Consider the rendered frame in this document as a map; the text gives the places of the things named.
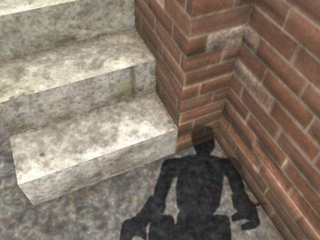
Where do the stairs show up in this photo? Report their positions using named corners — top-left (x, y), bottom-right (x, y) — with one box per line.
top-left (0, 0), bottom-right (178, 206)

